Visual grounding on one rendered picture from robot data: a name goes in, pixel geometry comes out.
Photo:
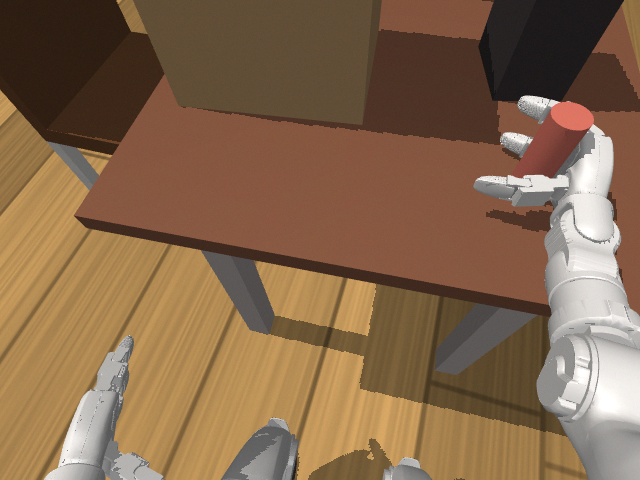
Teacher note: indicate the chair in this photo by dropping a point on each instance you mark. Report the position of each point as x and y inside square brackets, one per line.
[77, 73]

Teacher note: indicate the right robot hand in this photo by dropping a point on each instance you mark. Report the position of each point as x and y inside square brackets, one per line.
[588, 169]

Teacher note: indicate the right robot arm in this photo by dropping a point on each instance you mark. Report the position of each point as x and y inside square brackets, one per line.
[591, 376]

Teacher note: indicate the left robot hand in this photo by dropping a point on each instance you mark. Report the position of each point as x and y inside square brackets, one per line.
[90, 437]

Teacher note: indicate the left robot arm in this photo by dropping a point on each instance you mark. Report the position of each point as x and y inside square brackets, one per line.
[78, 471]

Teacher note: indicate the table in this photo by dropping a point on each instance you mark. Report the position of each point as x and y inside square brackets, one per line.
[390, 201]

